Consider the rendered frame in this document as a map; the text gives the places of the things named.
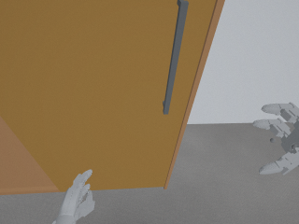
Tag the wardrobe door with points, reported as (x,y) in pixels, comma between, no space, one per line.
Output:
(18,168)
(82,85)

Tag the robot left forearm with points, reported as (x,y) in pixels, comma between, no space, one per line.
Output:
(64,219)

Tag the robot right hand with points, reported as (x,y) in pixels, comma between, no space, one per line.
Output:
(290,160)

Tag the handle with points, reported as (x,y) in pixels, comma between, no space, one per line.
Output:
(180,24)

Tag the robot left hand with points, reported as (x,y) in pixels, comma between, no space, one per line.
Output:
(71,204)

